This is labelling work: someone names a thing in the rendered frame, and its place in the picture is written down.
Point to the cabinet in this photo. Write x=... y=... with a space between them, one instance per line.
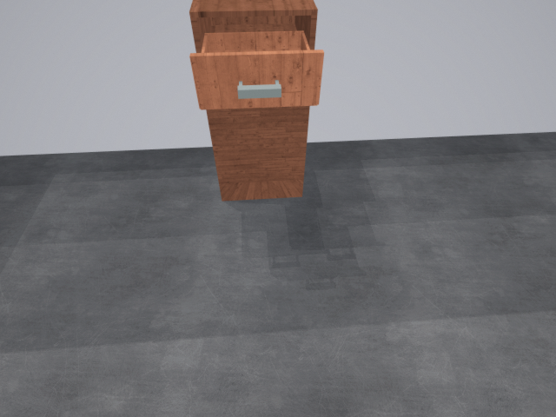
x=259 y=153

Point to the handle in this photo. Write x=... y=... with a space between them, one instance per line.
x=259 y=91

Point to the drawer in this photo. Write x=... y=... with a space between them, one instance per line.
x=256 y=58

